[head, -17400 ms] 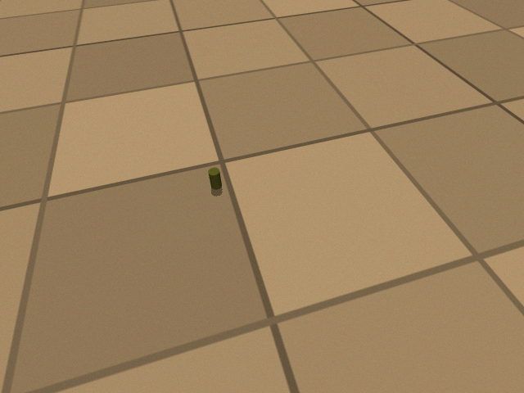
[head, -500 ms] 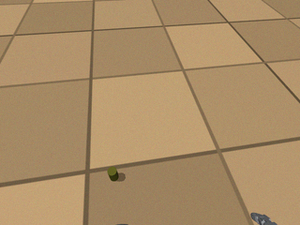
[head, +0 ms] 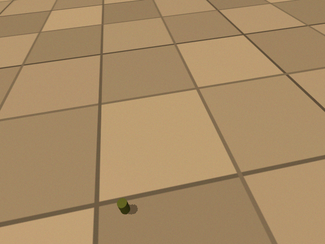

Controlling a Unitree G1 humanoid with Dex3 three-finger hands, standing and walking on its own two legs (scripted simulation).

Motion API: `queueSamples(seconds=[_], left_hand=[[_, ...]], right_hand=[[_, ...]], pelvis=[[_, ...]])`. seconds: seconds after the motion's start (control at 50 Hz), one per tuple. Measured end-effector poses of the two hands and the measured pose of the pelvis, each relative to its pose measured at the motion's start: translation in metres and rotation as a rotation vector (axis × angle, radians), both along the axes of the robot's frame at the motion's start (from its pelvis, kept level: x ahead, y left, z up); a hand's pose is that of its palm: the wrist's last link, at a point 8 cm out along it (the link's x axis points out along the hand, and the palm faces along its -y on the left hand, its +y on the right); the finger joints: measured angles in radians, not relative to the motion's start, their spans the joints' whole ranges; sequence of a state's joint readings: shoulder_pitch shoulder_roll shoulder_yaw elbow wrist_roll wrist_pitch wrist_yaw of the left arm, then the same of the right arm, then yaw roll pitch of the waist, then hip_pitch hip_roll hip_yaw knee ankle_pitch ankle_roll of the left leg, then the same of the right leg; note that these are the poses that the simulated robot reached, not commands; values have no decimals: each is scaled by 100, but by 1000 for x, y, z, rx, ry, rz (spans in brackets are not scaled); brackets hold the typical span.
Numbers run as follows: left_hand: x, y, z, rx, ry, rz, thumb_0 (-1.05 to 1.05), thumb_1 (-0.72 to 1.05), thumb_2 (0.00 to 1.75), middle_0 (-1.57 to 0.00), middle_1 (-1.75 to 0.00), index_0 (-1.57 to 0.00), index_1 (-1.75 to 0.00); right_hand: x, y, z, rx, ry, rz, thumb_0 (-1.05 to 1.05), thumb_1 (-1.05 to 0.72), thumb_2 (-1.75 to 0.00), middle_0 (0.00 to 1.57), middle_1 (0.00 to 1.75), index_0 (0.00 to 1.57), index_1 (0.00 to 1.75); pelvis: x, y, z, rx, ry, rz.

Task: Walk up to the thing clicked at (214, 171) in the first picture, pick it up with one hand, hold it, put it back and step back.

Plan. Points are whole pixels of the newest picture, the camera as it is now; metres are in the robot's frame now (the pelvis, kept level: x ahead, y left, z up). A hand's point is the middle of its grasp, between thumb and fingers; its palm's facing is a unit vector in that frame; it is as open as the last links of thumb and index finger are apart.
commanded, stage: walk up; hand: left
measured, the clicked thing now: (123, 206) +0.47 +0.30 -0.72
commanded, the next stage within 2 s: none
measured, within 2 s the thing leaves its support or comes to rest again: neither
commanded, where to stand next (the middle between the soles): +0.08 +0.04 m, yaw +1 degrees
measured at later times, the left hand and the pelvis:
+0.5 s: hand out of the picture +0.08 +0.26 -0.16, palm faces -0.01 -0.89 -0.45, open 7.4 cm; pelvis -0.03 -0.01 -0.02, yaw +0 degrees
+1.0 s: hand out of the picture +0.05 +0.31 -0.15, palm faces +0.04 -0.93 -0.37, open 7.4 cm; pelvis +0.01 +0.03 +0.00, yaw +4 degrees
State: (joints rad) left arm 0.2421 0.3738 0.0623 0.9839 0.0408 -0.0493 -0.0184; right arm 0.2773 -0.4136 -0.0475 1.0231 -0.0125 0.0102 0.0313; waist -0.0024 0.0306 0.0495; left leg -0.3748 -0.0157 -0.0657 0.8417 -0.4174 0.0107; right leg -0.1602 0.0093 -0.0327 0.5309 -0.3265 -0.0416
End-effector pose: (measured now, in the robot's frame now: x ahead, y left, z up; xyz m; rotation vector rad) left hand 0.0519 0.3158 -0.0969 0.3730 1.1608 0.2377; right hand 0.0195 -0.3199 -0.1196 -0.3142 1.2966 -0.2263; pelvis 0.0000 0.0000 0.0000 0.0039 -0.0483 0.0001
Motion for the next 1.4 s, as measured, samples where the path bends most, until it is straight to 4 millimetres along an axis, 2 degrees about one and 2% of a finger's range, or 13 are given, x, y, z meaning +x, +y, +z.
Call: queueSamples(seconds=[0.08, 0.18, 0.3, 0.38, 0.48, 0.58, 0.68, 0.76, 0.82, 0.98, 1.16, 1.28, 1.4], left_hand=[[2, 0, -1, -5, 40, 24, 1, 90, 90, -20, -30, -21, -30], [23, 7, -22, -19, 68, 50, 1, 90, 90, -20, -30, -21, -30], [57, 2, -30, -27, 13, 32, 1, 91, 90, -20, -30, -20, -30], [59, -7, -28, -14, -32, -3, 1, 91, 90, -20, -30, -20, -30], [26, -14, -24, 40, -23, -16, 0, 91, 90, -20, -30, -20, -30], [-18, -3, -4, 80, 35, 18, 1, 90, 90, -20, -30, -21, -30], [-50, 16, 8, 61, 4, 71, 1, 90, 90, -20, -30, -21, -30], [-75, 39, -1, 42, 59, 105, 1, 90, 90, -20, -30, -21, -30], [-81, 48, -10, 28, 131, 114, 1, 90, 90, -20, -30, -20, -30], [-20, 39, -15, -38, 52, 68, 1, 91, 90, -20, -30, -20, -30], [47, 8, -25, -7, -34, 22, 1, 91, 90, -20, -30, -20, -30], [60, -3, -16, 3, -100, -25, 1, 90, 90, -20, -30, -21, -30], [47, 7, -23, -9, -172, -11, 1, 90, 90, -20, -30, -21, -30]], right_hand=[[20, -1, 6, -14, 3, 20, 1, -90, -90, 20, 29, 20, 30], [53, 8, -1, -42, -20, 39, 0, -90, -90, 20, 29, 20, 30], [89, 20, 0, -38, -105, 74, 0, -90, -90, 20, 30, 20, 30], [108, 18, -4, -22, -180, 106, 0, -90, -90, 20, 30, 20, 30], [113, 13, -17, 25, -231, 101, 0, -90, -90, 20, 30, 20, 30], [87, 15, -18, 54, -195, 85, 0, -90, -90, 20, 29, 20, 30], [50, 18, -12, 53, -56, 140, 0, -90, -90, 20, 29, 20, 30], [46, 25, -1, 9, -46, 157, 1, -90, -90, 20, 30, 20, 30], [44, 30, 9, -17, -103, 141, 1, -90, -90, 20, 30, 20, 30], [36, 29, 30, -70, -87, 105, 0, -90, -90, 20, 30, 20, 30], [85, 20, -13, -21, -102, 78, 0, -90, -90, 20, 30, 20, 30], [95, 31, -22, 3, -131, 119, 0, -90, -90, 20, 29, 20, 30], [57, 36, -24, -24, -93, 167, 0, -90, -90, 20, 30, 20, 30]], pelvis=[[14, 2, 3, 1, 2, 2], [23, 11, -10, -1, 2, 12], [7, 8, -12, -4, 13, 15], [-7, 2, -18, -5, 21, -2], [-23, -8, -27, -12, 6, 1], [-32, -4, -14, 19, 14, 8], [-24, 5, -7, 27, 19, 56], [-16, 20, -10, 25, 16, 76], [-9, 28, -10, 34, 7, 70], [12, 29, 0, 11, -20, 70], [11, 10, -23, -2, -15, 63], [-15, 10, -22, 18, 7, 71], [-39, 18, -32, 7, 17, 108]])
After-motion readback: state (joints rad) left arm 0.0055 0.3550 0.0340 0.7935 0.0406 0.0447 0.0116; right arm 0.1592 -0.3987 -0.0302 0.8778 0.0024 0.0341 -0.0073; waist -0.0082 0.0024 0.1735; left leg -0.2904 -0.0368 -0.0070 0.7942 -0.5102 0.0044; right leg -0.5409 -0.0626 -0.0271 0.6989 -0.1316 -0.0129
